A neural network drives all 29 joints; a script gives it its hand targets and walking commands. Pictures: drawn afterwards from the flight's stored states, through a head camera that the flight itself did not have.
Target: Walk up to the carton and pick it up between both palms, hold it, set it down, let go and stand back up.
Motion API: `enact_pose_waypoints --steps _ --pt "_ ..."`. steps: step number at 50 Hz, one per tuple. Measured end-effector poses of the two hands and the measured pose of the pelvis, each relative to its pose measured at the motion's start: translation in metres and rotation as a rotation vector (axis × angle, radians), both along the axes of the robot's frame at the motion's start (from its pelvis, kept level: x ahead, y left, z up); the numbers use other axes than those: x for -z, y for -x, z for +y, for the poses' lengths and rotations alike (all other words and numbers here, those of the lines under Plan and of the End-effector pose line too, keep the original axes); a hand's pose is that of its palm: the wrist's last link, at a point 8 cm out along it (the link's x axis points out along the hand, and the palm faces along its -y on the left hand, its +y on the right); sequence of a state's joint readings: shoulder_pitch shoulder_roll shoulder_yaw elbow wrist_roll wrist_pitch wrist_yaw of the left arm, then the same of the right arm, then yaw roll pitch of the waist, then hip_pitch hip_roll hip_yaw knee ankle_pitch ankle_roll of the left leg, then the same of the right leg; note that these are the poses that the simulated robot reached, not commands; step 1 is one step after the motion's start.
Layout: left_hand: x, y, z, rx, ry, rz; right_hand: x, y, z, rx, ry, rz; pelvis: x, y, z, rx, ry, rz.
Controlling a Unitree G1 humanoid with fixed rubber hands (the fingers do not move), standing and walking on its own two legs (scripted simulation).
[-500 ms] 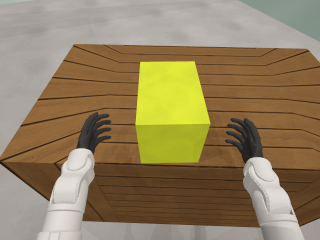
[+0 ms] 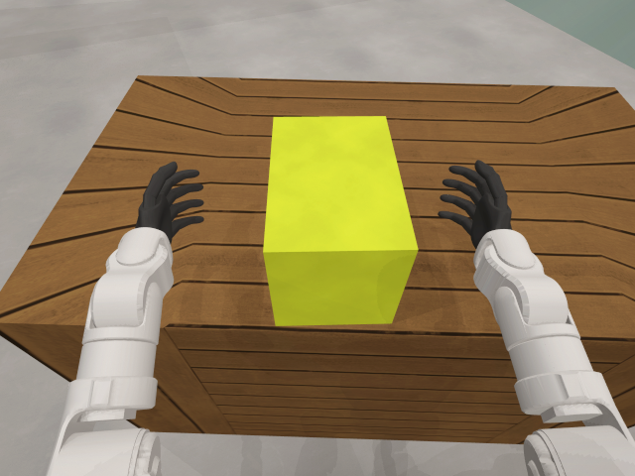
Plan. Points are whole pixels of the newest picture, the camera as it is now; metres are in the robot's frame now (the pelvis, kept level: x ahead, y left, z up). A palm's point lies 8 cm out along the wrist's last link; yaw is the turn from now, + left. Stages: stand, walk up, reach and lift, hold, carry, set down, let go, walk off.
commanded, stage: reach and lift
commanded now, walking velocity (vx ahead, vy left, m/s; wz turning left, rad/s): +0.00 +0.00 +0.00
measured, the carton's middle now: (331, 218) +0.46 +0.01 +0.03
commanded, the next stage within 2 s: none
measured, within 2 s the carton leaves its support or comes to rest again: neither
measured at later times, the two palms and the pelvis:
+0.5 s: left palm (178, 172) +0.43 +0.21 +0.15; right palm (480, 170) +0.44 -0.17 +0.16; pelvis -0.01 +0.00 +0.00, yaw +1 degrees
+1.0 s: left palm (191, 169) +0.45 +0.20 +0.13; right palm (459, 174) +0.46 -0.15 +0.13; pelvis +0.00 +0.00 -0.01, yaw +2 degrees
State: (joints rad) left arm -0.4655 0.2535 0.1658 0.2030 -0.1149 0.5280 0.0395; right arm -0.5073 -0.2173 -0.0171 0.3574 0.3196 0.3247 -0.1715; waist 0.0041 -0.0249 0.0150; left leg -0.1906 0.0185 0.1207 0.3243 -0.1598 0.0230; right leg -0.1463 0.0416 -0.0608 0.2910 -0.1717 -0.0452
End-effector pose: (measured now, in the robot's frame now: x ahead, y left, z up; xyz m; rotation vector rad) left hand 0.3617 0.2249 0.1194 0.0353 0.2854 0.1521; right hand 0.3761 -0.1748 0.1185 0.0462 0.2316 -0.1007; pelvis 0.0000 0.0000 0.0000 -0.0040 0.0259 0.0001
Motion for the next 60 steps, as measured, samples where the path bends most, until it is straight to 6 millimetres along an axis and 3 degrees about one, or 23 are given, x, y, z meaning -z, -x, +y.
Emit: enact_pose_waypoints --steps 7,18,37,46,60 --pt "-0.019 -0.021 -0.007 0.021 -0.001 -0.024 -0.010 -0.014 -0.001 -0.002 -0.006 -0.004 0.000 0.005 0.002 0.000 0.003 0.025" --pt "-0.027 -0.050 -0.019 0.011 -0.003 0.006 -0.026 -0.042 0.000 -0.001 0.020 0.027 0.002 0.013 0.001 0.000 0.005 0.072" --pt "-0.045 -0.088 -0.010 -0.022 -0.017 -0.027 -0.045 -0.083 0.027 -0.003 0.017 0.053 0.005 0.005 -0.005 -0.036 0.017 0.171" --pt "-0.026 -0.091 -0.016 -0.003 -0.012 -0.007 -0.025 -0.083 0.024 0.024 0.012 0.074 0.006 0.003 -0.003 -0.042 0.022 0.190" --pt "0.025 -0.083 -0.039 0.033 0.007 0.019 0.015 -0.071 0.020 0.016 0.038 0.087 0.010 0.012 -0.005 -0.031 0.017 0.255"
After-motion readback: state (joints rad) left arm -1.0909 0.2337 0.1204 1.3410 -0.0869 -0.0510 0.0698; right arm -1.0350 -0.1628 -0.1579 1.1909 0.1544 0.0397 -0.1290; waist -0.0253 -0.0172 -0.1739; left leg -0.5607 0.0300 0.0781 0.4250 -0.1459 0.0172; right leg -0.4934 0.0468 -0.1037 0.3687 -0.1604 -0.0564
